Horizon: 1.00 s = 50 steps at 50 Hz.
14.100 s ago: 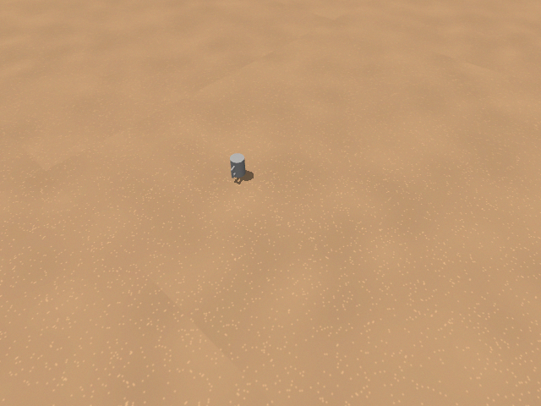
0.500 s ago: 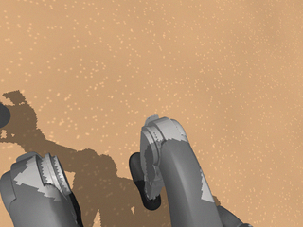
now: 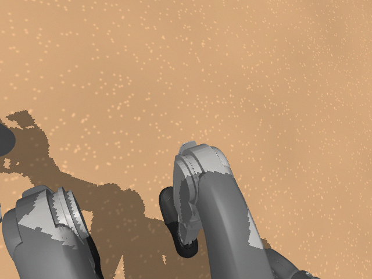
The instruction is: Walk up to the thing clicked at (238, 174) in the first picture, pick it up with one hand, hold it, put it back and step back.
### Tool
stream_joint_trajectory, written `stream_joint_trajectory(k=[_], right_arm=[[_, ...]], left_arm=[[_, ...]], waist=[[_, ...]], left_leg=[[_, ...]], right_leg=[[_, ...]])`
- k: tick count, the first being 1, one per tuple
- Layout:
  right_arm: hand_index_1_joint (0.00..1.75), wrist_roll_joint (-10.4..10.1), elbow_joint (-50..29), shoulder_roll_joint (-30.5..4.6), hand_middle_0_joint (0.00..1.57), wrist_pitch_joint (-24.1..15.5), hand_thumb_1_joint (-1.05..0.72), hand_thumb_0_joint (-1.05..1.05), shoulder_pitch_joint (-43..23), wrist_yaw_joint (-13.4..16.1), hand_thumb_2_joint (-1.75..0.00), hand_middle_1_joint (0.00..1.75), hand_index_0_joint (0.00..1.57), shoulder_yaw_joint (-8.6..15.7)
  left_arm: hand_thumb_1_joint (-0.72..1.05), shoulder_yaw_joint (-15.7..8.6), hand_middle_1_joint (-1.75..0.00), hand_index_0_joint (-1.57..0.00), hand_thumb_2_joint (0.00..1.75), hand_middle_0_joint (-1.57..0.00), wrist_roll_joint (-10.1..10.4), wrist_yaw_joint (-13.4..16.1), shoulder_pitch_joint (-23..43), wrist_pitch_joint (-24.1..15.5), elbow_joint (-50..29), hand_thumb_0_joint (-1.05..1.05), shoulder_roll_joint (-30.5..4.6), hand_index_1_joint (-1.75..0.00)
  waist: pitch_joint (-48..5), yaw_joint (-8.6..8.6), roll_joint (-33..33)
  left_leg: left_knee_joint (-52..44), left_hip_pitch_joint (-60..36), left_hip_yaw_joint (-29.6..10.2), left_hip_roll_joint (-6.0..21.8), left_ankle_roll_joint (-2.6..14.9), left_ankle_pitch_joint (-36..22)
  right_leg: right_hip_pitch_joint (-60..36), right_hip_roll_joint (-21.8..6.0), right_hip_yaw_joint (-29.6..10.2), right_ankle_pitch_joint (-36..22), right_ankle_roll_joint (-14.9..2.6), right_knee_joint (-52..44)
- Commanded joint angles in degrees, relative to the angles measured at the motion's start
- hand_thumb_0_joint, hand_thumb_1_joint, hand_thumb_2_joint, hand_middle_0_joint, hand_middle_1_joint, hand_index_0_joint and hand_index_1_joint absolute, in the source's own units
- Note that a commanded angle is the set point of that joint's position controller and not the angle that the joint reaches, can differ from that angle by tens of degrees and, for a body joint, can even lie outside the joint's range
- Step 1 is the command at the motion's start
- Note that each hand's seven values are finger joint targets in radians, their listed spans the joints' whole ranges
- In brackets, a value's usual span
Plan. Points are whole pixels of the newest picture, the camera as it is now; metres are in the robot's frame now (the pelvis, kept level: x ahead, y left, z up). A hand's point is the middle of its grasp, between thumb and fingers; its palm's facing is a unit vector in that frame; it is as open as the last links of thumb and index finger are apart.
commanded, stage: close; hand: left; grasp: from above
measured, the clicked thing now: out of the picture +0.43 +0.30 -0.25
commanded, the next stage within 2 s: settle in 0.50 s
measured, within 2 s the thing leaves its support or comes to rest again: leaves its support in 1.04 s
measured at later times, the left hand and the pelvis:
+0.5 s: hand out of the picture +0.43 +0.30 -0.22, palm faces -0.45 -0.12 -0.89, open 12.2 cm; pelvis +0.00 +0.00 +0.00, yaw +0 degrees
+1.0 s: hand out of the picture +0.43 +0.30 -0.21, palm faces -0.41 -0.11 -0.91, open 10.7 cm; pelvis +0.01 +0.00 +0.01, yaw +1 degrees
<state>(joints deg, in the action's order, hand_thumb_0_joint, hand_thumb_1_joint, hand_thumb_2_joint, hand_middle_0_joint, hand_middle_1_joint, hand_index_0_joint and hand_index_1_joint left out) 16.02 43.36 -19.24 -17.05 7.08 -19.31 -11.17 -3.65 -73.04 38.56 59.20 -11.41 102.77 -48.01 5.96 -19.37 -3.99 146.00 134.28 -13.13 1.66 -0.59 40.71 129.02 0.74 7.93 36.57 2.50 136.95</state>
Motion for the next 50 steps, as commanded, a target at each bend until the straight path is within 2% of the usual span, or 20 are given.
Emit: stream_joint_trajectory(k=[1,4,7,9,12,18,20,22,26,27,32,34,36,40,41,44,46,47,49,50], right_arm=[[0.3,-0.61,0.67,-16.63,0.2,0.08,-0.9,0.0,11.81,0.59,-0.9,0.3,0.2,4.34],[0.3,-0.43,0.87,-16.55,0.2,-0.06,-0.9,0.0,11.9,0.57,-0.9,0.3,0.2,4.15],[0.3,-0.64,0.46,-17.27,0.2,-0.02,-0.9,0.0,12.51,0.72,-0.9,0.3,0.2,4.32],[0.3,-0.83,0.46,-17.16,0.2,0.17,-0.9,0.0,11.87,0.94,-0.9,0.3,0.2,4.29],[0.3,-0.55,0.27,-16.79,0.2,0.27,-0.9,0.0,12.1,1.05,-0.9,0.3,0.2,4.01],[0.3,-0.6,-0.17,-16.96,0.2,0.59,-0.9,0.0,11.69,1.24,-0.9,0.3,0.2,4.07],[0.3,-0.64,-0.42,-16.79,0.2,0.58,-0.9,0.0,10.97,1.34,-0.9,0.3,0.2,4.08],[0.3,-0.62,-0.17,-17.06,0.2,0.86,-0.9,0.0,11.47,1.55,-0.9,0.3,0.2,4.16],[0.3,-0.26,-0.69,-16.49,0.2,0.38,-0.9,0.0,10.6,1.04,-0.9,0.3,0.2,3.89],[0.3,-0.17,-0.65,-17.32,0.2,0.58,-0.9,0.0,11.33,1.29,-0.9,0.3,0.2,4.17],[0.3,-0.43,-0.89,-17.08,0.2,0.67,-0.92,0.0,11.25,1.44,-0.91,0.3,0.2,4.0],[0.3,-0.64,-0.85,-16.74,0.2,1.04,-0.92,0.0,11.07,1.76,-0.91,0.3,0.2,4.29],[0.3,-0.58,-0.56,-16.39,0.2,0.93,-0.92,0.0,11.49,1.53,-0.91,0.3,0.2,4.1],[0.3,-0.68,-0.12,-16.16,0.2,1.07,-0.92,0.0,11.95,1.32,-0.91,0.3,0.2,5.15],[0.3,-0.62,0.11,-16.59,0.2,1.29,-0.92,0.0,12.1,1.45,-0.91,0.3,0.2,5.82],[0.3,-1.3,-0.07,-16.61,0.2,1.97,-0.92,0.0,11.98,1.36,-0.91,0.3,0.2,7.41],[0.3,-1.93,-0.01,-15.77,0.2,1.88,-0.92,0.0,11.96,1.1,-0.91,0.3,0.2,8.64],[0.3,-2.37,-0.05,-15.94,0.2,2.16,-0.92,0.0,11.76,1.19,-0.91,0.3,0.2,9.28],[0.3,-3.67,-0.28,-15.22,0.2,3.06,-0.92,0.0,11.5,1.16,-0.91,0.3,0.2,10.41],[0.3,-4.28,-0.09,-14.92,0.2,3.67,-0.92,0.0,11.35,1.22,-0.91,0.3,0.2,10.86]], left_arm=[[-0.14,-0.38,-1.03,-0.33,0.96,-0.32,1.12,1.1,13.68,-0.26,-5.02,0.0,-8.37,-1.02],[-0.11,0.41,-1.01,-0.36,0.97,-0.35,1.52,0.8,13.98,-0.43,-4.39,0.0,-6.91,-1.01],[-0.08,-0.09,-0.99,-0.39,0.98,-0.4,1.27,0.57,14.6,-0.59,-5.25,0.0,-8.0,-0.99],[-0.06,-0.92,-0.99,-0.41,0.96,-0.4,1.18,0.78,13.07,-0.83,-4.97,0.0,-9.09,-0.99],[-0.05,0.45,-0.98,-0.42,1.0,-0.43,0.93,0.64,13.09,-1.0,-4.47,0.0,-6.99,-0.99],[0.04,-0.05,-0.96,-0.5,1.02,-0.52,0.32,0.68,11.85,-1.1,-4.38,0.0,-8.49,-0.98],[0.08,0.49,-0.94,-0.53,1.02,-0.55,0.59,0.84,12.72,-1.1,-4.79,0.0,-7.21,-0.97],[0.11,-0.56,-0.95,-0.55,1.01,-0.57,0.14,1.33,12.58,-1.1,-4.59,0.0,-8.77,-0.97],[0.16,1.2,-0.92,-0.59,1.02,-0.62,-0.08,0.9,13.46,-0.95,-4.31,0.0,-6.21,-0.95],[0.16,0.02,-0.91,-0.6,1.01,-0.62,-0.09,1.31,12.96,-1.02,-4.75,0.0,-7.97,-0.94],[0.18,0.6,-0.95,-0.67,1.09,-0.72,-0.27,0.99,13.18,-0.63,-4.48,0.0,-8.39,-0.99],[0.22,-0.64,-0.96,-0.7,1.08,-0.74,-0.09,1.35,12.9,-0.29,-5.56,0.0,-9.48,-1.0],[0.25,0.01,-0.97,-0.73,1.11,-0.77,-0.3,1.19,14.25,-0.02,-5.88,0.0,-8.77,-1.01],[0.3,-1.44,-0.98,-0.76,1.12,-0.8,-0.11,1.11,15.84,0.4,-9.09,0.0,-9.5,-1.02],[0.31,-3.23,-0.97,-0.77,1.14,-0.82,0.23,1.23,15.21,0.36,-12.17,0.0,-10.99,-1.02],[0.33,-2.87,-0.97,-0.79,1.12,-0.83,0.52,1.04,14.19,0.99,-14.13,0.0,-9.5,-1.01],[0.33,-3.35,-0.96,-0.79,1.1,-0.83,1.14,0.46,15.13,1.07,-21.98,0.0,-9.2,-1.0],[0.33,-5.12,-0.95,-0.79,1.1,-0.83,1.73,0.52,13.79,1.34,-25.16,0.0,-11.23,-0.99],[0.29,-4.13,-0.91,-0.76,1.02,-0.79,2.47,0.08,9.39,2.63,-27.4,0.0,-7.38,-0.94],[0.27,-4.07,-0.9,-0.73,0.94,-0.74,2.84,0.09,10.6,2.98,-30.57,0.0,-7.3,-0.91]], waist=[[-34.07,-3.67,19.67],[-32.9,-4.45,19.9],[-33.16,-4.48,18.65],[-33.09,-3.14,20.11],[-32.63,-4.37,18.81],[-32.32,-3.62,19.47],[-31.7,-4.08,18.66],[-32.02,-3.62,19.39],[-29.91,-4.66,19.9],[-31.2,-4.28,19.52],[-30.5,-4.6,18.9],[-33.38,-3.16,19.52],[-33.24,-3.94,20.65],[-35.28,-3.02,24.07],[-38.7,-1.45,25.74],[-39.69,-1.45,26.52],[-44.11,0.19,29.89],[-46.67,1.77,31.27],[-49.08,2.34,31.32],[-50.13,2.65,31.91]], left_leg=[[-14.91,-23.05,6.46,-0.39,1.72,-7.65],[-15.33,-22.98,6.1,-0.39,1.6,-6.67],[-15.23,-23.35,5.83,-0.37,1.73,-7.31],[-16.27,-23.22,5.76,-0.34,1.53,-6.77],[-15.27,-22.66,6.39,-0.52,1.74,-7.19],[-16.14,-23.55,5.87,-0.39,1.45,-6.45],[-15.96,-22.73,5.61,-0.32,1.53,-5.91],[-16.47,-23.0,5.79,-0.39,1.48,-6.05],[-16.43,-23.07,5.43,-0.45,1.24,-4.94],[-16.79,-23.42,5.47,-0.35,1.38,-5.52],[-16.24,-22.7,5.84,-0.42,1.48,-4.83],[-15.99,-23.03,6.29,-0.35,1.51,-6.34],[-15.91,-23.7,6.14,-0.48,1.43,-6.73],[-16.68,-26.06,6.04,-0.34,0.98,-7.07],[-17.44,-27.89,6.15,-0.33,0.78,-8.16],[-17.52,-26.98,7.16,-0.4,0.88,-8.1],[-17.86,-30.78,7.45,-0.52,0.48,-9.74],[-18.06,-32.24,7.66,-0.44,0.45,-10.98],[-18.81,-33.75,8.41,-0.54,0.36,-12.91],[-19.74,-33.28,8.74,-0.64,0.42,-12.84]], right_leg=[[-19.53,3.28,5.9,-9.93,-3.28,-13.24],[-18.75,3.13,6.09,-9.19,-3.36,-13.05],[-18.81,3.01,6.37,-9.69,-3.15,-13.37],[-18.75,3.15,6.26,-8.87,-3.47,-13.39],[-19.17,3.2,6.22,-9.58,-3.21,-13.75],[-18.43,3.24,6.4,-8.8,-3.48,-13.16],[-18.0,3.21,6.4,-8.4,-3.39,-13.31],[-18.09,3.27,6.33,-8.41,-3.45,-13.7],[-15.9,2.85,6.75,-7.62,-3.5,-12.57],[-17.28,3.17,6.7,-7.97,-3.42,-13.54],[-17.67,3.03,6.05,-7.45,-3.38,-13.73],[-18.89,3.36,5.53,-8.51,-3.45,-14.0],[-18.01,2.9,6.01,-9.26,-3.41,-13.17],[-17.29,2.6,6.09,-9.38,-3.76,-12.38],[-17.93,2.72,6.02,-9.99,-3.88,-12.72],[-18.95,3.01,4.8,-9.99,-4.28,-13.08],[-17.98,2.37,4.97,-11.1,-4.55,-12.44],[-18.59,2.41,4.71,-11.91,-4.61,-12.69],[-19.05,2.37,4.14,-13.75,-4.66,-12.82],[-19.14,2.24,3.87,-13.84,-4.81,-13.23]])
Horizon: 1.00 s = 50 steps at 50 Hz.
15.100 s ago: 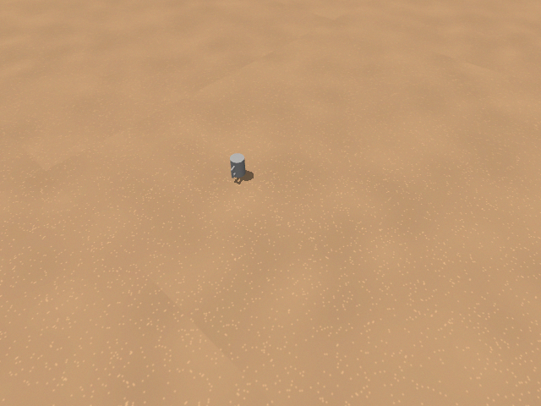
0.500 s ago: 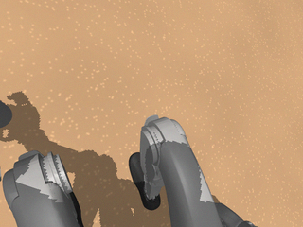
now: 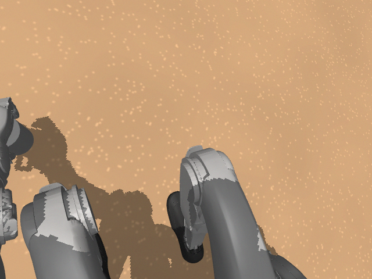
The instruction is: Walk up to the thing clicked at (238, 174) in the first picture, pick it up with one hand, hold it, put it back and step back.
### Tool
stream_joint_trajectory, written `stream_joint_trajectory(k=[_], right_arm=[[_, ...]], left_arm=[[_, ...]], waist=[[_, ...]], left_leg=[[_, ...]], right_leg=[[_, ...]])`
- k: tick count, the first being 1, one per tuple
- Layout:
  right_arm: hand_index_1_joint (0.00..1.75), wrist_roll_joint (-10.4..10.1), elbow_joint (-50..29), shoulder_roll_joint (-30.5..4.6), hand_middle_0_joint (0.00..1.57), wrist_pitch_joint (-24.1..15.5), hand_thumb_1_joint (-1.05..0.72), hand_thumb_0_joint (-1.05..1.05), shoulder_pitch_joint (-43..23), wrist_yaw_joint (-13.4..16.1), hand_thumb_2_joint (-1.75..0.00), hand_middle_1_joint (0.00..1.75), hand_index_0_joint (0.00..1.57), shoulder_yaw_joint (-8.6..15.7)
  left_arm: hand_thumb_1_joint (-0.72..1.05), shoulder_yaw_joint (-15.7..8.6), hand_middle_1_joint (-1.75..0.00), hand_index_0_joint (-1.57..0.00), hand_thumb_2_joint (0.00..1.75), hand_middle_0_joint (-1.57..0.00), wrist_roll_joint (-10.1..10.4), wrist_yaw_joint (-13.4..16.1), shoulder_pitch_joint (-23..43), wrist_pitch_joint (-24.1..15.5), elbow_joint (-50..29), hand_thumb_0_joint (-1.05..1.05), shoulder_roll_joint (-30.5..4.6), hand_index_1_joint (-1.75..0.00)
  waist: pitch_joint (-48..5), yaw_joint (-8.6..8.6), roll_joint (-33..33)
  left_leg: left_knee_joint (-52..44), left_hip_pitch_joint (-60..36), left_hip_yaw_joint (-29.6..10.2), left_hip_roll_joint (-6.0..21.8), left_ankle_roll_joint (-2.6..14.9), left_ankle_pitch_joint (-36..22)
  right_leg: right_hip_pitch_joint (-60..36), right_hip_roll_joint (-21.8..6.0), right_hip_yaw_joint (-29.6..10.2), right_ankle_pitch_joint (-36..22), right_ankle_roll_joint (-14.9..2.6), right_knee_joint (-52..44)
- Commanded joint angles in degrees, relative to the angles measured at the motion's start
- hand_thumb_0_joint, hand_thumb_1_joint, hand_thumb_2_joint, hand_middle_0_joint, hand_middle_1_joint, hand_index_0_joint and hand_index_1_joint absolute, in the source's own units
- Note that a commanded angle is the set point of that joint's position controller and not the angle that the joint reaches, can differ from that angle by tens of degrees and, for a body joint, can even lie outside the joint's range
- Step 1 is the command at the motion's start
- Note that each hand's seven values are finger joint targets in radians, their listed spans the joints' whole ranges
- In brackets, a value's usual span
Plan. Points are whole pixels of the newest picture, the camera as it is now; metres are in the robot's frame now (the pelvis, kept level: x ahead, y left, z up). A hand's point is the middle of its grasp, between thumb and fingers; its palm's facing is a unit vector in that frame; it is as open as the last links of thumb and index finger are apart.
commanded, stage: settle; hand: left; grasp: from above
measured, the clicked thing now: (6, 143) +0.43 +0.29 -0.25
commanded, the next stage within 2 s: lift in 0.50 s
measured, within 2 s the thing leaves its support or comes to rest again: leaves its support in 0.04 s
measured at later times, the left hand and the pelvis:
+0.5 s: hand out of the picture +0.42 +0.29 -0.12, palm faces -0.47 -0.10 -0.87, open 10.2 cm; pelvis +0.00 -0.01 +0.05, yaw +5 degrees
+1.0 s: hand out of the picture +0.38 +0.30 -0.05, palm faces -0.47 -0.12 -0.88, open 10.1 cm; pelvis +0.00 +0.00 +0.10, yaw +7 degrees
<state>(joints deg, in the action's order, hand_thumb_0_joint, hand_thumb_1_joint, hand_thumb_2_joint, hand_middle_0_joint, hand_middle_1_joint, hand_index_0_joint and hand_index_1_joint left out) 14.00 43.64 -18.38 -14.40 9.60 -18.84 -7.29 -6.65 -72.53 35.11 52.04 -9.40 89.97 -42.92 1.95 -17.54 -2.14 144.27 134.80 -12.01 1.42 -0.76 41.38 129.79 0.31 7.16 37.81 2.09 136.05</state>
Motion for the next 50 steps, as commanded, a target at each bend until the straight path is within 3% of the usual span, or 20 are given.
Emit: stream_joint_trajectory(k=[1,3,5,6,7,10,17,20,28,32,33,34,38,40,43,45,50], right_arm=[[0.3,-2.9,-0.32,-15.62,0.2,1.49,-0.92,0.0,9.01,0.88,-0.91,0.3,0.2,7.87],[0.3,-4.5,-0.6,-15.06,0.2,2.83,-0.92,0.0,9.19,1.44,-0.91,0.3,0.2,8.95],[0.3,-5.16,0.06,-14.27,0.2,3.71,-0.92,0.0,9.4,1.9,-0.91,0.3,0.2,9.36],[0.3,-5.59,-0.23,-14.05,0.2,4.36,-0.91,0.0,9.82,2.35,-0.91,0.3,0.2,9.76],[0.3,-6.07,0.01,-14.02,0.2,5.06,-0.91,0.0,9.95,2.79,-0.91,0.3,0.2,10.18],[0.3,-6.43,0.32,-12.75,0.2,6.27,-0.91,0.0,10.4,4.08,-0.91,0.3,0.2,10.54],[0.3,-6.61,-0.79,-11.44,0.2,7.69,-0.92,0.0,10.13,7.04,-0.91,0.3,0.2,10.48],[0.3,-6.99,-1.47,-11.34,0.2,8.46,-0.92,0.0,9.99,8.27,-0.91,0.3,0.2,10.92],[0.3,-7.7,-2.76,-10.51,0.2,10.34,-0.91,0.0,9.68,11.0,-0.9,0.3,0.2,11.9],[0.3,-8.29,-2.81,-10.76,0.2,10.6,-0.91,0.0,10.31,12.01,-0.91,0.3,0.2,12.45],[0.3,-8.4,-3.16,-11.07,0.2,10.59,-0.91,0.0,10.61,12.18,-0.91,0.3,0.2,12.81],[0.3,-8.65,-3.48,-11.45,0.2,10.59,-0.91,0.0,10.77,12.41,-0.91,0.3,0.2,12.95],[0.3,-9.47,-4.07,-11.23,0.2,11.17,-0.91,0.0,11.64,13.11,-0.91,0.3,0.2,13.18],[0.3,-10.02,-5.07,-11.41,0.2,11.56,-0.92,0.0,11.75,13.49,-0.91,0.3,0.2,13.46],[0.3,-10.39,-5.45,-10.52,0.2,11.91,-0.92,0.0,11.55,14.06,-0.91,0.3,0.2,13.41],[0.3,-11.03,-6.3,-10.53,0.2,12.27,-0.91,0.0,11.15,14.54,-0.91,0.3,0.2,13.59],[0.3,-12.04,-8.0,-10.1,0.2,12.91,-0.91,0.0,10.6,15.38,-0.91,0.3,0.2,13.73]], left_arm=[[0.27,-0.92,-0.9,-0.73,0.91,-0.73,2.91,3.37,17.49,1.58,-18.2,0.0,-11.29,-0.9],[0.29,-1.03,-0.93,-0.74,0.91,-0.73,4.3,2.56,15.69,2.98,-22.69,0.0,-10.65,-0.92],[0.31,0.71,-0.88,-0.76,0.91,-0.77,4.2,0.83,16.67,4.31,-22.57,0.0,-8.82,-0.89],[0.33,0.69,-0.89,-0.78,0.95,-0.79,4.66,0.23,18.28,4.58,-26.62,0.0,-8.74,-0.9],[0.38,0.74,-0.89,-0.81,0.95,-0.82,4.67,-0.58,17.01,5.44,-24.54,0.0,-8.75,-0.9],[0.44,2.89,-0.87,-0.87,0.96,-0.88,5.21,-3.42,18.98,6.17,-23.58,0.0,-5.85,-0.89],[0.64,3.57,-0.84,-1.05,1.01,-1.07,6.55,-10.01,17.5,5.41,-21.18,0.0,-5.46,-0.88],[0.67,3.31,-0.84,-1.07,1.05,-1.1,6.69,-12.01,18.83,4.33,-24.03,0.0,-6.58,-0.88],[0.72,3.05,-0.78,-1.11,1.0,-1.14,5.65,-13.03,19.24,2.2,-29.35,0.0,-6.82,-0.81],[0.64,2.87,-0.77,-1.06,1.01,-1.1,5.1,-12.46,19.66,2.24,-32.09,0.0,-6.91,-0.81],[0.64,1.76,-0.77,-1.05,1.01,-1.09,5.15,-12.29,18.68,2.63,-32.24,0.0,-7.92,-0.81],[0.62,0.88,-0.75,-1.04,1.02,-1.09,5.65,-12.25,18.12,3.08,-33.89,0.0,-8.7,-0.8],[0.6,2.38,-0.75,-1.04,1.07,-1.1,7.25,-13.97,15.17,5.62,-34.58,0.0,-6.74,-0.82],[0.59,1.84,-0.74,-1.04,1.09,-1.11,8.2,-15.31,15.35,6.33,-37.86,0.0,-8.6,-0.82],[0.6,4.18,-0.75,-1.04,1.11,-1.12,9.61,-17.53,10.6,6.87,-39.57,0.0,-4.58,-0.82],[0.59,4.23,-0.73,-1.03,1.08,-1.1,10.39,-18.82,8.4,7.23,-42.31,0.0,-5.04,-0.8],[0.59,4.33,-0.71,-1.04,1.11,-1.12,12.0,-21.12,4.46,7.85,-48.48,0.0,-4.91,-0.79]], waist=[[-45.07,0.74,28.61],[-48.16,2.59,29.27],[-45.97,2.3,26.44],[-48.67,2.91,27.33],[-48.79,2.64,25.72],[-48.8,2.18,21.91],[-46.21,3.6,15.74],[-48.42,3.99,15.38],[-49.07,5.17,16.37],[-51.23,5.81,18.63],[-52.0,6.09,19.16],[-53.2,6.84,19.63],[-52.5,6.36,19.24],[-54.45,7.02,18.6],[-52.35,7.0,17.25],[-52.23,7.89,17.53],[-50.36,8.17,16.45]], left_leg=[[-18.56,-33.71,7.57,-0.36,0.65,-12.59],[-20.03,-34.48,8.62,-0.46,0.87,-13.8],[-19.51,-33.43,9.2,-0.4,1.33,-13.82],[-20.48,-34.33,9.53,-0.62,1.41,-14.66],[-20.32,-34.88,9.54,-0.5,1.54,-15.31],[-21.42,-34.03,9.49,-0.89,1.88,-14.73],[-23.22,-31.33,10.83,-1.62,2.48,-12.5],[-23.24,-31.85,11.2,-1.74,2.51,-13.28],[-25.6,-34.04,11.62,-1.75,2.2,-11.77],[-27.55,-38.32,11.24,-1.7,1.72,-11.5],[-28.18,-39.79,11.0,-1.69,1.67,-11.87],[-28.9,-41.18,10.7,-1.71,1.57,-12.34],[-31.7,-43.19,10.22,-1.71,1.56,-12.1],[-32.4,-44.02,10.47,-1.81,1.9,-11.81],[-33.68,-43.33,10.79,-2.01,2.08,-11.04],[-35.63,-45.08,10.45,-1.96,1.9,-10.31],[-39.85,-48.15,9.47,-1.79,1.73,-9.91]], right_leg=[[-18.48,2.36,4.49,-14.66,-4.38,-12.73],[-19.72,2.17,3.44,-15.62,-4.61,-13.8],[-18.55,2.23,2.67,-16.0,-4.52,-14.19],[-20.21,2.08,2.28,-16.43,-4.61,-15.01],[-21.0,2.26,1.99,-17.26,-4.57,-15.41],[-22.03,2.17,1.45,-16.27,-4.57,-16.57],[-27.22,1.67,0.02,-13.08,-4.15,-20.01],[-29.05,1.41,-0.83,-13.85,-4.01,-20.82],[-28.11,1.07,-1.62,-11.98,-4.24,-22.59],[-26.5,0.79,-0.79,-11.37,-4.78,-22.3],[-26.44,0.67,-0.64,-11.62,-4.79,-22.47],[-26.38,0.39,-0.51,-11.94,-4.82,-22.41],[-27.3,0.28,-0.6,-12.05,-4.69,-24.48],[-29.5,0.31,-1.19,-11.77,-4.57,-26.25],[-30.91,0.32,-1.66,-11.07,-4.35,-28.16],[-30.81,0.32,-1.93,-10.04,-4.5,-29.12],[-32.79,0.1,-2.34,-9.75,-4.32,-32.36]])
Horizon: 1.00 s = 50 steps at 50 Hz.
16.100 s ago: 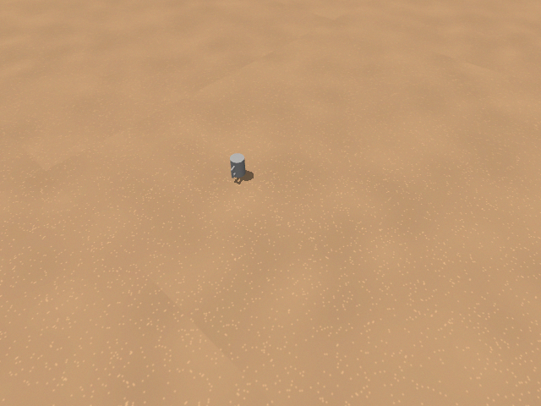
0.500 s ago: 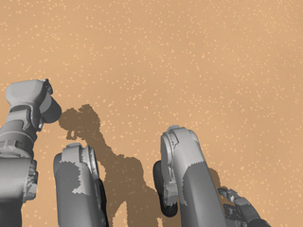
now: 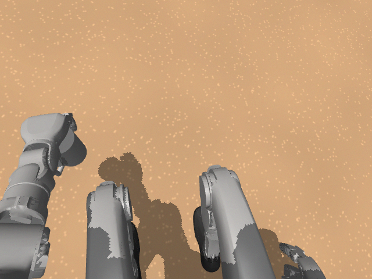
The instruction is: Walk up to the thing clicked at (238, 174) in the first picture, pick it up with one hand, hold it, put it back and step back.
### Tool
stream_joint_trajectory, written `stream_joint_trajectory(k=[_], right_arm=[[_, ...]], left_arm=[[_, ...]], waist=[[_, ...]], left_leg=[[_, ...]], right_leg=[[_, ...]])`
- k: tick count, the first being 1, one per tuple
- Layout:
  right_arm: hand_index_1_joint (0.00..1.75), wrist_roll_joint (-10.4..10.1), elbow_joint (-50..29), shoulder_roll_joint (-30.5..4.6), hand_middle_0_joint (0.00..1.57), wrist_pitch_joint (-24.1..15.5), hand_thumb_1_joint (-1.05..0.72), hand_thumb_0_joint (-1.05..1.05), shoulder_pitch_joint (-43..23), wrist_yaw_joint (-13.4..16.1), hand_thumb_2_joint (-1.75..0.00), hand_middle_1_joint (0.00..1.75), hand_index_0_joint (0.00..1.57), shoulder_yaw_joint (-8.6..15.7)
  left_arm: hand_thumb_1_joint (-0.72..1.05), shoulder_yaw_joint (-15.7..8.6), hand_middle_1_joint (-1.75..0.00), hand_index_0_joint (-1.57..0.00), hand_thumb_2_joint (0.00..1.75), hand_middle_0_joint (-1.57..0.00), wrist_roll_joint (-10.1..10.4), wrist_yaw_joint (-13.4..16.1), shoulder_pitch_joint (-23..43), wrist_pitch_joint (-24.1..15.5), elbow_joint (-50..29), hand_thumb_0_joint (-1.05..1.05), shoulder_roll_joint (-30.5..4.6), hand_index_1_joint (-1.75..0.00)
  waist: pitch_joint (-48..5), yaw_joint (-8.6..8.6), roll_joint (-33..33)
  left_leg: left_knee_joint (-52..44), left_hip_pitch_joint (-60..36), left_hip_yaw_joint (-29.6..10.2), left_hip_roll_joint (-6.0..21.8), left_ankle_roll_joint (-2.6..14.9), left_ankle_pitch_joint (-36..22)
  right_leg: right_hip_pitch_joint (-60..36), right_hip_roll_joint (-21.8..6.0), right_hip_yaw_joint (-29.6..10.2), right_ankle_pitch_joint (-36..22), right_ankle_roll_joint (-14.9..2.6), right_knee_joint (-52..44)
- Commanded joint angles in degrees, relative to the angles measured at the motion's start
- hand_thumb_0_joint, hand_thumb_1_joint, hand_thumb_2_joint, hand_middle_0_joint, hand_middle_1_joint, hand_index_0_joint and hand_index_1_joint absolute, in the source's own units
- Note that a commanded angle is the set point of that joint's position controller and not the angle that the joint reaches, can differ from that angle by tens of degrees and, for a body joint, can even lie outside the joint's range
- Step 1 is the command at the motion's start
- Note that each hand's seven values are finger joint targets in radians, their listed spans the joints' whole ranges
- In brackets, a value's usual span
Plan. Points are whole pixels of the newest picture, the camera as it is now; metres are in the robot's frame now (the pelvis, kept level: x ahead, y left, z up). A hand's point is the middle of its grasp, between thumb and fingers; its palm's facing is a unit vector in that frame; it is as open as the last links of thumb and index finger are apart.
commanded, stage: lift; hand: left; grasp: from above
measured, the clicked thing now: (62, 153) +0.41 +0.25 -0.19
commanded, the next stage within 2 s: hold in 1.24 s
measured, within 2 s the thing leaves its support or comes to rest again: neither
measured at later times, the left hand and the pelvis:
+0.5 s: hand (9, 144) +0.37 +0.25 +0.04, palm faces -0.44 -0.11 -0.89, open 10.1 cm; pelvis +0.02 +0.00 +0.14, yaw +2 degrees
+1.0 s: hand out of the picture +0.35 +0.25 +0.19, palm faces -0.47 -0.10 -0.88, open 10.1 cm; pelvis +0.05 +0.01 +0.29, yaw +3 degrees
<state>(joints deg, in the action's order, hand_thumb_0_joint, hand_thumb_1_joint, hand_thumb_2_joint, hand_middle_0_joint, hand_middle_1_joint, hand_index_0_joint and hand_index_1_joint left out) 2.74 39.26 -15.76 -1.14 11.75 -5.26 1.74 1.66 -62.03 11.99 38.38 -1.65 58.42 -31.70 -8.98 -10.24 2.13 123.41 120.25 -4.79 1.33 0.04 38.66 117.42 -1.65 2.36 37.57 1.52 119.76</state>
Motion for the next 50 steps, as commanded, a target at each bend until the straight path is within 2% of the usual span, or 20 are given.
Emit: stream_joint_trajectory(k=[1,2,5,6,8,9,11,15,18,19,20,23,25,27,32,41,42,46,49,50], right_arm=[[0.3,-0.89,-4.04,-12.52,0.2,-0.27,-0.91,0.0,8.17,2.06,-0.91,0.3,0.2,4.74],[0.3,-1.04,-4.63,-12.43,0.2,-0.25,-0.91,0.0,7.73,2.3,-0.91,0.3,0.2,4.86],[0.3,-1.45,-5.14,-12.03,0.2,0.12,-0.91,0.0,7.26,2.98,-0.91,0.3,0.2,4.97],[0.3,-1.53,-5.41,-12.1,0.2,0.11,-0.91,0.0,6.69,3.32,-0.9,0.3,0.2,5.1],[0.3,-1.69,-5.98,-11.23,0.2,0.24,-0.91,0.0,6.37,3.66,-0.9,0.3,0.2,5.08],[0.3,-1.88,-5.81,-11.58,0.2,0.26,-0.91,0.0,6.51,3.85,-0.9,0.3,0.2,5.08],[0.3,-1.97,-5.74,-10.93,0.2,0.29,-0.91,0.0,6.04,4.41,-0.9,0.3,0.2,5.02],[0.3,-2.39,-5.79,-10.8,0.2,0.53,-0.91,0.0,5.71,5.22,-0.9,0.3,0.2,4.9],[0.3,-2.68,-5.96,-10.12,0.2,0.82,-0.9,0.0,4.82,5.91,-0.9,0.3,0.2,4.58],[0.3,-2.84,-6.28,-10.03,0.2,0.97,-0.9,0.0,4.4,6.11,-0.9,0.3,0.2,4.48],[0.3,-2.95,-6.3,-9.58,0.2,1.12,-0.9,0.0,4.28,6.37,-0.9,0.3,0.2,4.34],[0.3,-3.41,-6.16,-8.87,0.2,1.26,-0.9,0.0,3.6,7.19,-0.9,0.3,0.2,3.94],[0.3,-3.75,-5.96,-8.65,0.2,1.44,-0.91,0.0,3.44,7.87,-0.9,0.3,0.2,3.79],[0.3,-4.01,-5.93,-8.16,0.2,1.39,-0.91,0.0,3.1,8.42,-0.9,0.3,0.2,3.51],[0.3,-4.17,-4.05,-7.76,0.2,1.1,-0.91,0.0,3.75,9.24,-0.91,0.3,0.2,2.86],[0.3,-3.89,-2.25,-7.15,0.2,0.1,-0.91,0.0,4.68,9.14,-0.91,0.3,0.2,2.5],[0.3,-3.77,-2.35,-7.45,0.2,0.05,-0.91,0.0,4.9,9.08,-0.91,0.3,0.2,2.71],[0.3,-3.87,-2.71,-7.14,0.2,0.06,-0.91,0.0,4.48,8.64,-0.91,0.3,0.2,2.67],[0.3,-3.91,-2.89,-7.26,0.2,0.04,-0.91,0.0,4.3,8.44,-0.91,0.3,0.2,2.97],[0.3,-3.81,-2.88,-7.08,0.2,-0.03,-0.91,0.0,4.37,8.32,-0.91,0.3,0.2,2.94]], left_arm=[[0.59,-3.53,-0.72,-1.04,1.07,-1.11,2.08,1.64,17.18,0.05,-19.23,0.0,-14.74,-0.79],[0.59,-4.03,-0.72,-1.03,1.07,-1.1,2.51,1.57,17.11,-0.02,-20.72,0.0,-15.83,-0.79],[0.6,-3.29,-0.7,-1.05,1.09,-1.12,3.03,1.07,14.76,0.5,-24.5,0.0,-14.54,-0.78],[0.61,-4.4,-0.71,-1.05,1.08,-1.12,3.3,1.18,14.47,0.59,-26.41,0.0,-16.29,-0.78],[0.62,-3.28,-0.72,-1.06,1.12,-1.13,3.92,1.03,11.87,1.12,-28.81,0.0,-13.88,-0.79],[0.63,-4.09,-0.71,-1.07,1.14,-1.14,3.77,1.07,11.67,1.46,-29.13,0.0,-15.04,-0.79],[0.64,-3.23,-0.71,-1.07,1.13,-1.15,4.24,0.9,9.29,2.07,-31.76,0.0,-13.17,-0.79],[0.65,-3.68,-0.69,-1.09,1.12,-1.17,4.45,0.33,7.05,3.51,-32.22,0.0,-14.14,-0.77],[0.66,-1.66,-0.68,-1.09,1.1,-1.16,5.48,-0.43,5.48,4.72,-34.05,0.0,-10.74,-0.76],[0.65,-2.3,-0.67,-1.08,1.1,-1.16,5.61,-0.61,3.41,5.2,-32.52,0.0,-11.44,-0.75],[0.64,-0.65,-0.68,-1.07,1.1,-1.15,5.79,-1.0,2.94,5.52,-33.67,0.0,-9.24,-0.76],[0.62,0.1,-0.66,-1.06,1.07,-1.14,6.45,-1.78,0.48,6.28,-33.87,0.0,-8.28,-0.75],[0.6,-0.74,-0.65,-1.05,1.05,-1.14,6.4,-1.94,-2.38,6.73,-33.34,0.0,-9.25,-0.74],[0.61,0.22,-0.67,-1.05,1.04,-1.12,6.7,-1.93,-0.57,6.72,-34.99,0.0,-8.45,-0.75],[0.58,0.84,-0.67,-1.02,1.01,-1.1,5.44,-1.57,-2.32,6.36,-30.55,0.0,-7.53,-0.75],[0.53,3.58,-0.71,-0.99,1.04,-1.06,4.52,-0.38,-1.24,5.0,-26.03,0.0,-3.73,-0.79],[0.54,2.52,-0.72,-0.99,1.04,-1.06,4.63,-0.22,-1.47,4.95,-24.87,0.0,-4.63,-0.79],[0.58,3.98,-0.71,-1.02,1.06,-1.09,4.73,0.29,-0.37,4.44,-24.01,0.0,-2.64,-0.79],[0.58,3.46,-0.69,-1.02,1.04,-1.09,4.6,0.65,-0.73,4.24,-23.97,0.0,-3.39,-0.77],[0.58,4.52,-0.69,-1.02,1.04,-1.1,4.66,0.51,-1.2,4.19,-23.73,0.0,-1.56,-0.77]], waist=[[-39.45,1.02,12.57],[-39.17,1.13,12.86],[-38.69,1.22,12.55],[-39.32,1.82,12.84],[-40.27,2.04,12.56],[-40.43,2.08,12.12],[-41.24,2.16,12.21],[-38.69,2.62,10.41],[-36.72,2.75,10.17],[-36.92,3.45,8.56],[-36.15,3.41,8.6],[-34.33,3.7,6.59],[-32.3,4.51,4.46],[-30.8,4.19,4.19],[-24.19,4.66,3.88],[-20.55,5.45,5.13],[-20.71,5.71,4.66],[-16.34,5.69,4.09],[-16.28,6.25,3.91],[-15.95,6.08,4.13]], left_leg=[[-20.14,-34.38,2.03,-1.78,0.8,-7.02],[-21.25,-35.22,1.86,-1.77,0.82,-6.42],[-24.03,-38.97,2.02,-1.62,0.47,-6.41],[-24.94,-39.89,1.97,-1.68,0.53,-5.96],[-26.44,-42.78,2.35,-1.56,0.37,-7.49],[-27.26,-44.42,1.83,-1.58,0.31,-8.62],[-28.43,-46.9,2.27,-1.58,0.43,-11.53],[-32.14,-50.85,2.28,-1.42,0.58,-13.2],[-36.83,-54.3,2.19,-1.23,0.45,-11.36],[-38.27,-55.73,2.04,-1.24,0.39,-10.61],[-39.52,-56.7,2.55,-1.29,0.43,-10.86],[-42.67,-58.74,3.1,-1.43,0.63,-11.73],[-44.83,-60.44,3.59,-1.5,0.94,-12.28],[-47.54,-62.62,3.62,-1.39,0.93,-12.35],[-54.79,-69.36,2.99,-0.87,0.5,-15.16],[-65.18,-81.48,4.0,-1.04,0.16,-22.57],[-66.36,-83.13,3.9,-0.84,0.07,-23.0],[-71.34,-85.76,4.04,-1.1,0.08,-21.52],[-74.29,-89.42,3.92,-0.97,-0.16,-23.24],[-74.94,-90.06,4.0,-1.04,-0.25,-23.63]], right_leg=[[-20.37,1.88,2.37,-9.22,-3.69,-16.56],[-21.28,1.92,2.27,-8.68,-3.73,-17.41],[-23.28,1.82,1.74,-8.48,-3.6,-20.34],[-24.38,1.78,1.58,-8.01,-3.56,-20.99],[-26.86,1.94,1.36,-9.08,-3.49,-22.81],[-27.76,1.65,1.28,-10.15,-3.4,-23.3],[-29.96,1.71,1.06,-12.24,-3.23,-24.99],[-33.97,1.66,0.62,-13.1,-2.91,-29.52],[-37.9,1.8,0.6,-11.79,-2.7,-33.54],[-40.09,2.0,0.66,-11.17,-2.66,-34.84],[-41.68,2.05,0.45,-11.31,-2.59,-36.65],[-47.18,2.29,-0.04,-12.21,-2.38,-40.7],[-51.06,2.5,-0.52,-12.7,-2.25,-43.98],[-53.95,2.56,-0.79,-13.14,-2.19,-46.61],[-58.88,2.7,-0.82,-15.04,-2.22,-52.97],[-70.29,3.12,-0.75,-21.44,-2.3,-63.24],[-71.63,3.12,-0.46,-21.72,-2.16,-64.37],[-74.5,3.21,-0.42,-20.75,-2.01,-68.95],[-77.25,3.3,-0.28,-22.1,-2.05,-71.33],[-77.84,3.21,-0.36,-22.52,-2.01,-72.02]])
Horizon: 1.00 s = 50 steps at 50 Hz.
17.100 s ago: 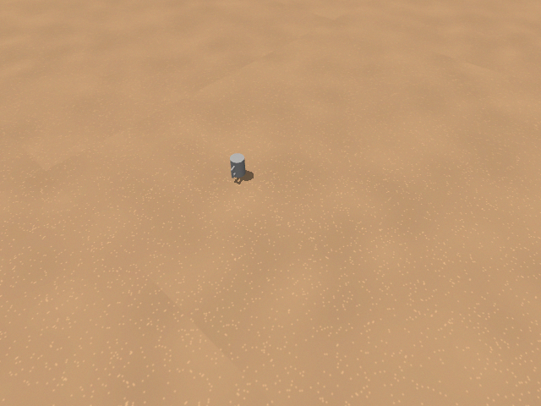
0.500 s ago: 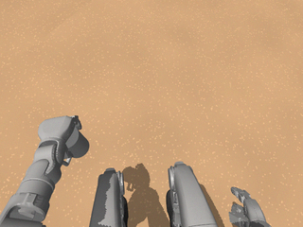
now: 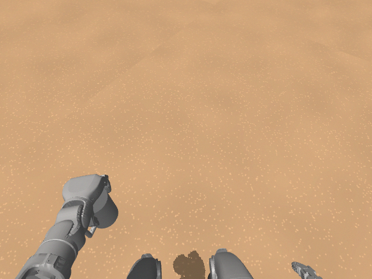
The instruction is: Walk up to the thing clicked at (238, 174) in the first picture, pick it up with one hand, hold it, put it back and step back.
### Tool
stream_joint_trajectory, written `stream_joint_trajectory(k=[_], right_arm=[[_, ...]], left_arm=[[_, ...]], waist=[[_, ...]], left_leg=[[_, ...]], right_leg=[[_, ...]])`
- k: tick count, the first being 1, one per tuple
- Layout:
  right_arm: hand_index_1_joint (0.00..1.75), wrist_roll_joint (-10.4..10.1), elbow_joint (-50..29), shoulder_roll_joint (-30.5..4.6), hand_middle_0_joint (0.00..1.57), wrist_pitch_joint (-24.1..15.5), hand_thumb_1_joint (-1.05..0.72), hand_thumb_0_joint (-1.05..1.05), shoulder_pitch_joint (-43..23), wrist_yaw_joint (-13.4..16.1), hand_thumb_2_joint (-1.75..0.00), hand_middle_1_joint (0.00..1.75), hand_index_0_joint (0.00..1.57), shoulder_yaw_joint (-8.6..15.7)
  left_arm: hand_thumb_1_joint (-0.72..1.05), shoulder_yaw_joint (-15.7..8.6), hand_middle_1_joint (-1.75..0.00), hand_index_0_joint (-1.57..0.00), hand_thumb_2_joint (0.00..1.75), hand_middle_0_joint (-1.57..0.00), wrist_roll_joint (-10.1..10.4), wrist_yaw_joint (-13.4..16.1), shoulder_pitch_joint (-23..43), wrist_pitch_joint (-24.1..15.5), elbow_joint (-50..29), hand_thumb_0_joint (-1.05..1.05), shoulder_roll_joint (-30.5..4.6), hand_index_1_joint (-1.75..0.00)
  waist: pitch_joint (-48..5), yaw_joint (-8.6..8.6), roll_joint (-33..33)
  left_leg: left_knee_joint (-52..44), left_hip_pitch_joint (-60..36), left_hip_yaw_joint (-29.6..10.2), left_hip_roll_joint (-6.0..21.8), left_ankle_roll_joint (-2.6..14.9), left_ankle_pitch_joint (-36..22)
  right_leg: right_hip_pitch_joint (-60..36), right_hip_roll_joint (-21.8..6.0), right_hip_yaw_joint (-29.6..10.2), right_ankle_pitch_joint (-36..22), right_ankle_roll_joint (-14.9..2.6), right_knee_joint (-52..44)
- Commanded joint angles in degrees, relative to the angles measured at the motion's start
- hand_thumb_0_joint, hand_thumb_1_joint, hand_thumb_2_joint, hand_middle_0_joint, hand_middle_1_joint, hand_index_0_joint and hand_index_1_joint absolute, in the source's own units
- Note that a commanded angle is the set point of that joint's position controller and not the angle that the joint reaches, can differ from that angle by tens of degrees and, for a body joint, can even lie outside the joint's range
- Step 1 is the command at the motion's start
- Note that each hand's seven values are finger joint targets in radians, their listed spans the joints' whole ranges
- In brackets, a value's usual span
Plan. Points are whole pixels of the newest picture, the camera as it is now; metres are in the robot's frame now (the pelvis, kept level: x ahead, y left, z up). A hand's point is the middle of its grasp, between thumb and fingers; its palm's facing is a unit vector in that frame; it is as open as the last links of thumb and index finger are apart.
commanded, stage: lift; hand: left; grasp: from above
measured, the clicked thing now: (95, 213) +0.31 +0.23 -0.14
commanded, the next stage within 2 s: hold in 0.24 s
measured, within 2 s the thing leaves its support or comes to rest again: neither
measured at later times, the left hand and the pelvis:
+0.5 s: hand (85, 193) +0.32 +0.22 -0.04, palm faces -0.46 -0.07 -0.88, open 10.1 cm; pelvis +0.02 +0.00 +0.05, yaw +0 degrees
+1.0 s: hand (83, 185) +0.33 +0.22 -0.01, palm faces -0.46 -0.06 -0.88, open 10.1 cm; pelvis +0.03 +0.00 +0.06, yaw +0 degrees
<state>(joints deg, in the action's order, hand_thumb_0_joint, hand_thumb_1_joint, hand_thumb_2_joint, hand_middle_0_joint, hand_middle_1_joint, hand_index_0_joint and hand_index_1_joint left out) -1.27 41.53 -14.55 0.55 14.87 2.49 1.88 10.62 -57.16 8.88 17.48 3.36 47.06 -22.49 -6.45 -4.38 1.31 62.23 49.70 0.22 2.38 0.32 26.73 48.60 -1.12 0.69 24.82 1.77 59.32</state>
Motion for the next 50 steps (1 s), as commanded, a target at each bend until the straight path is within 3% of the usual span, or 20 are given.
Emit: stream_joint_trajectory(k=[1,5,6,10,14,18,19,22,25,40,50], right_arm=[[0.3,0.17,-5.1,-8.39,0.2,-1.77,-0.91,0.0,1.29,0.52,-0.91,0.3,0.2,2.84],[0.3,0.09,-5.65,-8.44,0.2,-1.53,-0.91,0.0,1.02,0.37,-0.91,0.3,0.2,3.05],[0.3,0.04,-5.55,-8.11,0.2,-1.5,-0.91,0.0,0.83,0.33,-0.91,0.3,0.2,2.9],[0.3,-0.08,-5.71,-8.57,0.2,-1.29,-0.91,0.0,0.48,0.36,-0.9,0.3,0.2,3.27],[0.3,-0.19,-5.25,-8.3,0.2,-1.28,-0.91,0.0,0.25,0.35,-0.9,0.3,0.2,3.34],[0.3,-0.37,-5.35,-8.41,0.2,-1.21,-0.91,0.0,0.02,0.33,-0.9,0.3,0.2,3.58],[0.3,-0.42,-5.2,-8.5,0.2,-1.11,-0.9,0.0,-0.16,0.36,-0.9,0.3,0.2,3.65],[0.3,-0.36,-4.92,-8.45,0.2,-1.09,-0.91,0.0,-0.07,0.32,-0.9,0.3,0.2,3.65],[0.3,-0.51,-5.34,-8.65,0.2,-1.02,-0.91,0.0,-0.66,0.2,-0.9,0.3,0.2,3.95],[0.3,-0.47,-6.3,-8.88,0.2,-0.25,-0.91,0.0,-1.12,-0.25,-0.9,0.3,0.2,4.24],[0.3,-0.59,-7.69,-8.96,0.2,0.18,-0.91,0.0,-2.49,-0.42,-0.9,0.3,0.2,4.09]], left_arm=[[0.56,-4.9,-0.68,-1.01,1.03,-1.09,-0.18,3.72,19.26,-0.82,-12.13,0.0,-11.42,-0.76],[0.54,-5.22,-0.68,-1.0,1.05,-1.08,-0.49,4.06,19.05,-1.1,-12.59,0.0,-12.0,-0.77],[0.56,-4.29,-0.68,-1.0,1.04,-1.08,-0.4,4.05,19.51,-1.13,-12.67,0.0,-10.78,-0.77],[0.59,-5.75,-0.7,-1.02,1.04,-1.09,-0.33,4.33,20.24,-1.22,-12.87,0.0,-12.73,-0.77],[0.59,-4.93,-0.71,-1.03,1.07,-1.1,-0.55,4.28,19.69,-1.47,-12.92,0.0,-11.34,-0.78],[0.61,-4.07,-0.7,-1.04,1.04,-1.1,-0.15,3.67,20.02,-1.39,-13.67,0.0,-10.13,-0.77],[0.61,-4.8,-0.69,-1.03,1.05,-1.1,-0.41,3.61,19.68,-1.4,-13.79,0.0,-11.49,-0.76],[0.59,-4.13,-0.68,-1.03,1.03,-1.09,-0.89,3.0,20.23,-1.48,-13.03,0.0,-10.81,-0.75],[0.59,-4.88,-0.68,-1.02,1.0,-1.08,-0.96,2.32,19.09,-1.94,-12.97,0.0,-11.77,-0.74],[0.52,-4.91,-0.68,-0.97,1.02,-1.04,-1.37,0.53,18.88,-2.0,-16.26,0.0,-11.66,-0.75],[0.52,-5.2,-0.67,-0.97,1.05,-1.05,-1.19,-0.86,18.73,-1.64,-17.04,0.0,-12.32,-0.76]], waist=[[-18.18,0.4,4.68],[-17.51,0.97,4.31],[-16.59,0.68,3.78],[-16.46,1.09,3.82],[-15.31,1.19,3.67],[-16.05,0.84,2.68],[-16.05,1.61,2.5],[-14.58,0.92,2.45],[-14.27,1.98,2.04],[-14.6,2.18,2.61],[-12.48,2.63,1.55]], left_leg=[[-14.58,-20.35,-1.24,-1.94,-0.66,-12.51],[-17.7,-23.46,-1.0,-2.07,-0.73,-13.82],[-18.42,-23.47,-1.11,-2.09,-0.68,-13.5],[-20.9,-26.81,-0.69,-2.07,-0.81,-14.88],[-23.06,-29.06,-0.66,-2.03,-1.07,-15.92],[-24.12,-31.45,-0.11,-2.35,-0.96,-18.53],[-24.49,-32.1,-0.01,-2.4,-0.92,-19.81],[-25.3,-32.58,-0.03,-2.42,-1.04,-20.89],[-26.46,-33.37,0.44,-2.66,-0.95,-21.46],[-28.26,-37.78,1.19,-2.77,-0.88,-29.61],[-30.57,-38.29,1.43,-2.82,-0.52,-27.33]], right_leg=[[-9.65,2.74,1.38,-10.26,-2.3,-12.09],[-13.27,2.62,1.35,-11.32,-2.34,-15.13],[-13.72,2.66,1.27,-11.11,-2.3,-15.95],[-16.46,2.46,1.2,-12.24,-2.16,-18.65],[-17.77,2.57,1.11,-12.9,-2.31,-20.59],[-21.14,2.41,0.73,-15.37,-2.15,-22.48],[-22.07,2.39,0.76,-16.4,-2.13,-22.91],[-22.32,2.45,0.65,-17.42,-2.11,-23.82],[-24.42,2.32,0.52,-17.99,-2.15,-24.92],[-30.05,2.27,-0.05,-25.63,-1.96,-27.14],[-31.76,2.12,-0.07,-24.14,-1.93,-29.42]])
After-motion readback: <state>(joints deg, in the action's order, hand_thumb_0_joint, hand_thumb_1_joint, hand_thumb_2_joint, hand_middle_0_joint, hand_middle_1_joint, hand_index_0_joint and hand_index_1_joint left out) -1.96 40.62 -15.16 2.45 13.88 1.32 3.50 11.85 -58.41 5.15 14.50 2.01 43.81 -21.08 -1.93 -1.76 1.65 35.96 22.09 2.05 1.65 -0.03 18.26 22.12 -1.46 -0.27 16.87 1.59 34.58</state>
